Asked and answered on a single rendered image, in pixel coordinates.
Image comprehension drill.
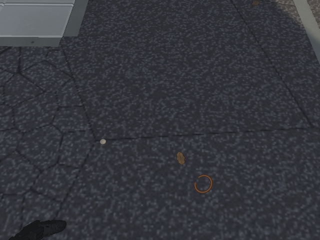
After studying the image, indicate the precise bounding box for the left robot hand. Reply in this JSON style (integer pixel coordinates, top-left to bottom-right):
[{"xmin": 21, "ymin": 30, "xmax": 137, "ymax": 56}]
[{"xmin": 9, "ymin": 220, "xmax": 67, "ymax": 240}]

